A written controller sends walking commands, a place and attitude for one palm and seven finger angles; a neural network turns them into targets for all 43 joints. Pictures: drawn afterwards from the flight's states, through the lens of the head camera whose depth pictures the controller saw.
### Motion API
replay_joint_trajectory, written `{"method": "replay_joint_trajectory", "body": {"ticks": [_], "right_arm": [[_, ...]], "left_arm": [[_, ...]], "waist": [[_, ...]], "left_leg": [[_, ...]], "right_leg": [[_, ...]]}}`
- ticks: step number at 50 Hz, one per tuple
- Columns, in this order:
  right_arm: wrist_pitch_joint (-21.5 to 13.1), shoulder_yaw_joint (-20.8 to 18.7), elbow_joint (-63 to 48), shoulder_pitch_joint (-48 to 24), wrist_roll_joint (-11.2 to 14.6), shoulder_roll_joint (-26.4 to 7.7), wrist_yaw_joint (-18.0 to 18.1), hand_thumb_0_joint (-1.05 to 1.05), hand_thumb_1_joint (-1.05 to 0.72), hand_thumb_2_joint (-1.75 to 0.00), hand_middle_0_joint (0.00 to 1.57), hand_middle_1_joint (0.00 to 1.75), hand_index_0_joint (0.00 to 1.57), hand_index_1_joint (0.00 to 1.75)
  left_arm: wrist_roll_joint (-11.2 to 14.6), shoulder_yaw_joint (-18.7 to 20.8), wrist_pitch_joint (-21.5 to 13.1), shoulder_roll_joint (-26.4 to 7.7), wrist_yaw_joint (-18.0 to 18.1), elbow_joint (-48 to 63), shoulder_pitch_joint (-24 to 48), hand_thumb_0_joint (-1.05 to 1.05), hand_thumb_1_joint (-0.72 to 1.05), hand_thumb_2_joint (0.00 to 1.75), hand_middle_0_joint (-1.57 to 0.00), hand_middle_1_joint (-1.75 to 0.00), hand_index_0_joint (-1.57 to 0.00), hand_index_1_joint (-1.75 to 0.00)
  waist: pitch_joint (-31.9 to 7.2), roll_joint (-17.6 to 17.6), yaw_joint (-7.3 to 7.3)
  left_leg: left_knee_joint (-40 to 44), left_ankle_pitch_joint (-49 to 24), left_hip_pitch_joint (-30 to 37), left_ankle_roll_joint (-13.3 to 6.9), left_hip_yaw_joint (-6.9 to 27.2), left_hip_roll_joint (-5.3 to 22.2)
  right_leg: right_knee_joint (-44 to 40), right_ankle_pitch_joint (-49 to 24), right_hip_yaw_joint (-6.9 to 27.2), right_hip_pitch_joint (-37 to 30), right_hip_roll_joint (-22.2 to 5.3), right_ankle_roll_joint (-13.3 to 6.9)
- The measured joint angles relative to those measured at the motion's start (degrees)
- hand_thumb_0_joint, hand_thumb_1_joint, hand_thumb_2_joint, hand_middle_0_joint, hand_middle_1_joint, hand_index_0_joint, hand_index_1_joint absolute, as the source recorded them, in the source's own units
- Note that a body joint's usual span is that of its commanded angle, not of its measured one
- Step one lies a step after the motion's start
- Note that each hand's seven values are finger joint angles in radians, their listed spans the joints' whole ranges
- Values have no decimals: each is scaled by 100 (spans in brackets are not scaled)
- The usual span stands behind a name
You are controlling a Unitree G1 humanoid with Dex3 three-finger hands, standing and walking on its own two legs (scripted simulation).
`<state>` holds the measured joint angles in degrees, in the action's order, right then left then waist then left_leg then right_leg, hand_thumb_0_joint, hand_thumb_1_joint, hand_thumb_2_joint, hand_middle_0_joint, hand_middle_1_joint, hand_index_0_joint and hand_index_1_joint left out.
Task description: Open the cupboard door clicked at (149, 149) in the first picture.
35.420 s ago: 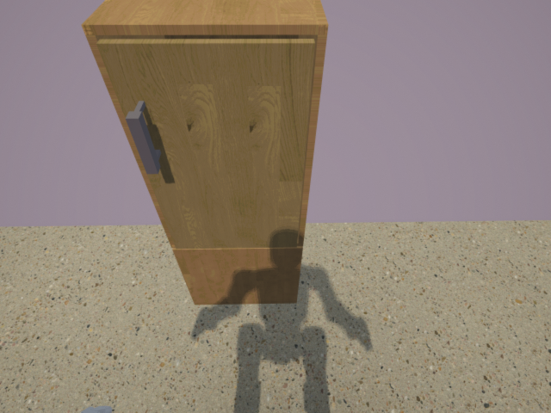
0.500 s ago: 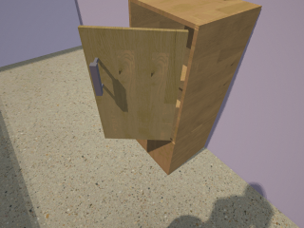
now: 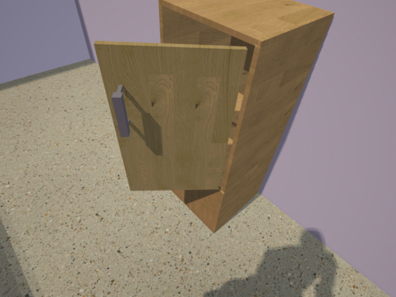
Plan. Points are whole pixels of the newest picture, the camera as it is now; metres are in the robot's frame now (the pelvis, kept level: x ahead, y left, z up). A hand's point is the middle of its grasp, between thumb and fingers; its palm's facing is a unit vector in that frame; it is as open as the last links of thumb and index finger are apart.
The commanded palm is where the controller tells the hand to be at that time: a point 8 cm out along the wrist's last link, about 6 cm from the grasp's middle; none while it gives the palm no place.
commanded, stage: come to a stop and stand still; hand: left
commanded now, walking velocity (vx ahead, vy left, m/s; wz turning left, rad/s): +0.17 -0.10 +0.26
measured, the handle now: (122, 111) +0.56 +0.22 +0.07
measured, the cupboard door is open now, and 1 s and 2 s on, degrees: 50 50 50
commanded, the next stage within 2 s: look again from close up in 1.34 s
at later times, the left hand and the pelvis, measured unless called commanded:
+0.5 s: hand out of the picture +0.09 +0.15 -0.18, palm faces +0.10 -0.97 -0.20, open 7.3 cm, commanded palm none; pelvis +0.05 -0.02 +0.00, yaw +4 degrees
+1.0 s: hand out of the picture +0.00 +0.18 -0.19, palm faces +0.14 -0.97 -0.18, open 7.4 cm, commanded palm none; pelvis +0.02 +0.00 -0.01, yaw +4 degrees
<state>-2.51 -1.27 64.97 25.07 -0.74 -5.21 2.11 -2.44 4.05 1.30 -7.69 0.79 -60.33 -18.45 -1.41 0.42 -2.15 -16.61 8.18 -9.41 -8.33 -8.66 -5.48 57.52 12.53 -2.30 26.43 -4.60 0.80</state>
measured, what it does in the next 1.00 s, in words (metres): steps on the spot: right foot, then left foot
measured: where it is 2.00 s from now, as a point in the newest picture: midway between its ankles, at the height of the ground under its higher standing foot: outside the picture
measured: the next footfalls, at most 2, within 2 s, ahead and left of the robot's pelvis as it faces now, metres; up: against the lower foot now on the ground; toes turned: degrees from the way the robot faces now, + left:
right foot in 0.56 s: +0.06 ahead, -0.11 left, +0.00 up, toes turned -2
left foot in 0.94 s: +0.05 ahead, +0.13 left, +0.00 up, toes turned +5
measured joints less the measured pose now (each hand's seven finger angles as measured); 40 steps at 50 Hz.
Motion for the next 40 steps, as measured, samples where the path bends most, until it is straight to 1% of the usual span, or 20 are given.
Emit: {"method": "replay_joint_trajectory", "body": {"ticks": [2,5,8,10,12,15,18,24,26,28,29,30,31,32,34,37,38,40], "right_arm": [[-29,17,54,77,-6,75,16,1,-91,-90,20,30,19,30],[-51,43,141,180,-15,158,33,1,-91,-90,20,30,20,30],[-38,88,241,245,-16,235,70,1,-91,-90,20,30,20,30],[-9,118,302,264,-14,272,95,1,-91,-90,20,30,20,30],[32,132,348,249,-7,301,110,1,-91,-90,20,30,20,30],[109,113,361,165,12,323,123,1,-91,-90,20,30,20,30],[169,68,282,22,15,318,132,1,-91,-90,20,30,20,30],[247,-30,-11,-424,-5,161,124,0,-91,-90,20,30,20,30],[262,-56,-109,-575,-7,73,101,0,-91,-90,20,30,20,30],[269,-73,-189,-701,5,-19,71,0,-91,-90,20,30,20,30],[279,-80,-221,-757,11,-62,59,0,-91,-90,20,30,20,30],[316,-97,-222,-835,4,-144,66,1,-92,-90,20,30,20,30],[355,-123,-246,-917,17,-235,49,1,-93,-90,20,30,20,30],[398,-148,-283,-991,18,-313,31,2,-93,-90,20,30,20,30],[479,-188,-355,-1127,11,-445,1,2,-93,-90,20,30,20,30],[554,-237,-458,-1313,9,-623,-56,2,-93,-90,20,30,19,30],[566,-248,-492,-1363,11,-670,-77,1,-93,-90,20,30,19,30],[571,-262,-555,-1443,18,-732,-116,1,-93,-90,20,30,19,30]], "left_arm": [[12,23,7,-88,-9,43,124,1,93,90,-20,-30,-19,-30],[24,36,14,-171,-12,110,301,1,93,90,-20,-30,-19,-30],[52,19,32,-210,34,142,463,1,92,90,-20,-30,-19,-30],[81,-9,54,-193,76,139,548,1,92,90,-20,-30,-19,-30],[112,-46,79,-153,113,121,615,1,92,90,-20,-30,-19,-30],[150,-83,135,-68,166,77,653,0,92,90,-20,-30,-19,-30],[167,-52,179,-55,240,63,663,0,94,90,-20,-30,-19,-30],[159,-71,213,-31,294,87,621,0,94,90,-20,-30,-19,-30],[149,-90,187,-16,303,107,591,0,94,90,-20,-30,-19,-30],[139,-117,127,-12,305,135,535,0,93,90,-20,-30,-19,-30],[132,-131,79,-19,306,149,493,0,93,90,-20,-30,-19,-30],[123,-144,28,-3,310,138,464,0,93,90,-20,-30,-19,-30],[115,-167,-9,22,308,124,439,0,93,90,-20,-30,-19,-30],[105,-184,-39,32,300,114,411,0,93,90,-20,-30,-19,-30],[89,-204,-80,43,274,108,363,0,93,90,-20,-30,-20,-30],[80,-218,-100,69,237,126,300,0,92,90,-20,-30,-20,-30],[74,-217,-103,73,220,137,278,0,92,90,-20,-30,-20,-30],[55,-206,-103,64,184,161,236,0,92,90,-20,-30,-20,-30]], "waist": [[1,10,-55],[27,5,-120],[78,41,-146],[115,50,-147],[159,63,-137],[215,93,-106],[268,103,-79],[386,22,-17],[407,-20,21],[402,-41,81],[386,-32,116],[389,-71,155],[416,-134,167],[441,-171,164],[491,-195,180],[563,-207,242],[579,-198,264],[597,-144,313]], "left_leg": [[154,-45,79,31,59,-24],[297,-82,178,-25,160,-41],[347,-55,284,48,254,-38],[321,-7,344,39,317,-27],[252,65,392,11,373,-22],[146,184,455,51,418,-33],[16,291,452,0,444,-51],[-266,457,302,29,417,-70],[-386,512,217,47,398,-70],[-588,606,91,85,374,-80],[-753,686,-8,117,354,-89],[-950,780,-119,207,336,-52],[-1154,892,-217,417,351,10],[-1440,1177,-337,604,394,66],[-2247,1672,-641,840,543,177],[-3222,1764,-1003,1039,762,400],[-3368,1730,-1065,1088,815,476],[-3352,1677,-1082,1156,866,611]], "right_leg": [[-63,-91,50,44,-7,35],[-145,-184,113,123,-9,87],[-313,-236,175,150,12,142],[-509,-209,180,93,43,163],[-771,-147,156,-30,69,169],[-1046,34,89,-250,120,149],[-1219,320,-11,-470,180,110],[-1576,796,-115,-894,269,7],[-1903,734,-132,-1088,265,-20],[-2479,334,-127,-1358,226,-40],[-2770,344,-97,-1496,219,-26],[-2872,488,-91,-1529,247,-34],[-2848,547,-99,-1508,290,-56],[-2818,554,-116,-1488,314,-85],[-2836,491,-153,-1488,325,-139],[-2933,377,-173,-1519,312,-144],[-2960,346,-173,-1526,293,-129],[-2994,298,-156,-1528,227,-86]]}}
